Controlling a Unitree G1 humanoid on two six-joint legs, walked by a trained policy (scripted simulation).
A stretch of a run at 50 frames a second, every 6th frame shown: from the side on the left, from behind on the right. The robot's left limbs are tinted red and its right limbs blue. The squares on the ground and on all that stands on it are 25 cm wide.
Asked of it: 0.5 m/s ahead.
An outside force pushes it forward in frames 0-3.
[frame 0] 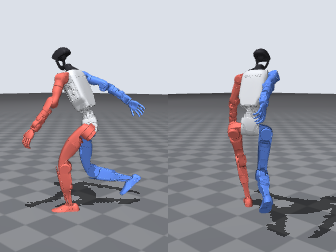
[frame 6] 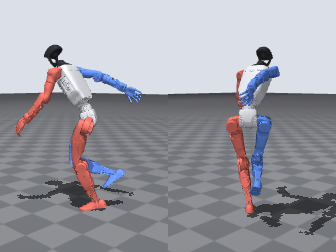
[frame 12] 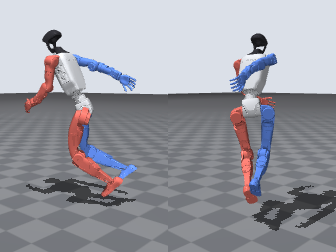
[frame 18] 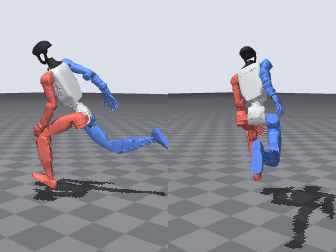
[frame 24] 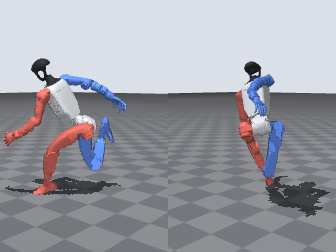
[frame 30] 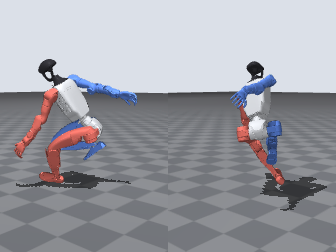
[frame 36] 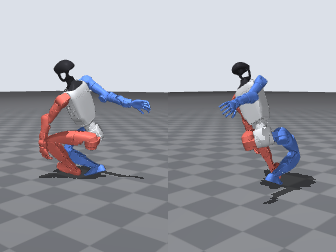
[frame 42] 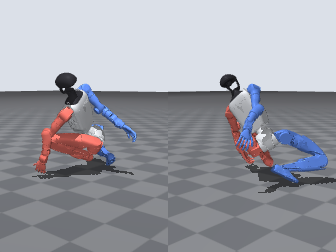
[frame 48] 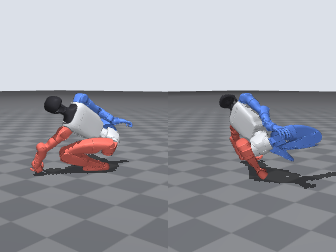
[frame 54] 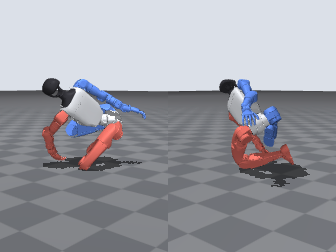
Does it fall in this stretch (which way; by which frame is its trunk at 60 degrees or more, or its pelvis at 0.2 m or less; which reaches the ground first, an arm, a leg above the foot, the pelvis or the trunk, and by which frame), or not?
yes: goes over forward and to its left; its trunk at 60 degrees or more by frame 48; the left arm reaches the ground first, by frame 48
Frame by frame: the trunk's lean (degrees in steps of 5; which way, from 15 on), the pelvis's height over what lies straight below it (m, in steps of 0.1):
0: 25 forward, 0.7
6: 35 forward, 0.8
12: 25 forward, 0.8
18: 30 forward, 0.7
24: 30 forward, 0.6
30: 35 forward, 0.5
36: 30 forward and to its left, 0.4
42: 40 to its left, 0.3
48: 60 forward and to its left, 0.3
54: 55 forward and to its left, 0.4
